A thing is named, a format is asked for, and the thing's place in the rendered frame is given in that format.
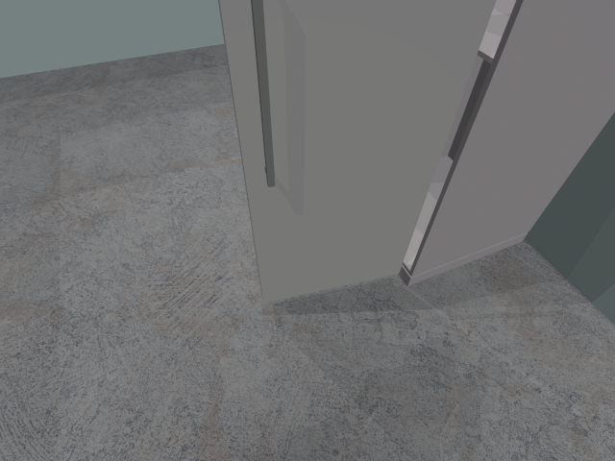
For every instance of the handle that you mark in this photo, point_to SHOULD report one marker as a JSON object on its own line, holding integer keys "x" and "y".
{"x": 263, "y": 88}

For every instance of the fridge door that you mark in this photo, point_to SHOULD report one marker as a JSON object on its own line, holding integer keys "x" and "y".
{"x": 363, "y": 94}

